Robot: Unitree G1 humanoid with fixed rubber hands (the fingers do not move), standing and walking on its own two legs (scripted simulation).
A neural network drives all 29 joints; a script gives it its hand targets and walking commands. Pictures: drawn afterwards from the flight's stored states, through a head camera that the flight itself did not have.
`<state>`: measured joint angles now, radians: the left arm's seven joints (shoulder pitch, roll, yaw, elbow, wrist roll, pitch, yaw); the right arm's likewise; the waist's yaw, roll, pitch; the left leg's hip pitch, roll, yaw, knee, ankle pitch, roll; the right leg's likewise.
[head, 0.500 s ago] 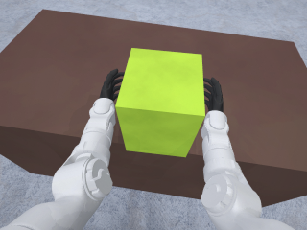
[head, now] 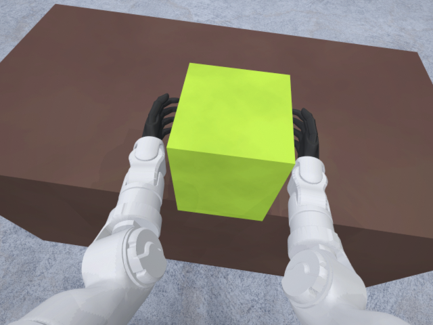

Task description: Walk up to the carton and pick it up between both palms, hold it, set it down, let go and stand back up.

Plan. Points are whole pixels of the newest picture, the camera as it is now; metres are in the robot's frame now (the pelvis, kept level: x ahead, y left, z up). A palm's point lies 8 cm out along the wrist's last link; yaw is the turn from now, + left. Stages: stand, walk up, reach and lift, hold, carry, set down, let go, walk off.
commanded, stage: set down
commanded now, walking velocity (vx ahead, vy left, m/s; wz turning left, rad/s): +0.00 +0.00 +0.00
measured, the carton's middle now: (228, 148) +0.45 -0.01 +0.01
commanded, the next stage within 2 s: none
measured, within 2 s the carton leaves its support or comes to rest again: rests again in 0.96 s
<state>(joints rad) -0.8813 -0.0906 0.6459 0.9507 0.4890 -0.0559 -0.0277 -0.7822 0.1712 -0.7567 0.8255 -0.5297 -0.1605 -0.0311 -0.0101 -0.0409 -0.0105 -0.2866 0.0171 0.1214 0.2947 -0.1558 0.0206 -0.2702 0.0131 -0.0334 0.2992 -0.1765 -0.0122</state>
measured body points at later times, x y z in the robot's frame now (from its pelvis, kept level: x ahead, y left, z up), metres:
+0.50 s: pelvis +0.00 +0.00 +0.00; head +0.08 +0.02 +0.44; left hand +0.44 +0.14 +0.06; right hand +0.42 -0.16 +0.07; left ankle -0.01 +0.10 -0.75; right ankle -0.03 -0.10 -0.75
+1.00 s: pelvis -0.01 +0.00 +0.00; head +0.08 +0.02 +0.44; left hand +0.45 +0.14 +0.03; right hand +0.43 -0.16 +0.05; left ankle -0.01 +0.10 -0.75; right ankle -0.03 -0.10 -0.75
